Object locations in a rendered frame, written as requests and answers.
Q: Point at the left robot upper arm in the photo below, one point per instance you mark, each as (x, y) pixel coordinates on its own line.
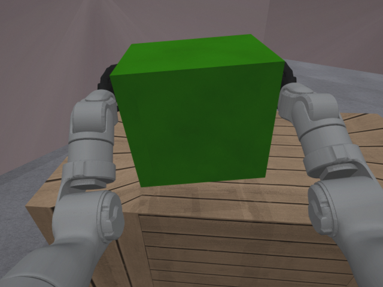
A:
(84, 224)

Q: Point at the right robot forearm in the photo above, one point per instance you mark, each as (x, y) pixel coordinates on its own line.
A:
(327, 146)

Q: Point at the left robot hand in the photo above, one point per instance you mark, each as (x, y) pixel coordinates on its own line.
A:
(105, 83)

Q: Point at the right robot hand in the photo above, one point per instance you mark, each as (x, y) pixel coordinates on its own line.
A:
(287, 76)

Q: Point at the pedestal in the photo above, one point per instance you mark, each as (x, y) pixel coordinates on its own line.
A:
(238, 233)

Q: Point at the carton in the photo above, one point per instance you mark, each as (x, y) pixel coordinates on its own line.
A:
(198, 110)

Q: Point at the left robot forearm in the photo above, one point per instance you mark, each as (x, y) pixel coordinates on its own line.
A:
(91, 139)

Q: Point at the right robot upper arm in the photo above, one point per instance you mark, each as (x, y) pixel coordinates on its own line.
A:
(350, 211)

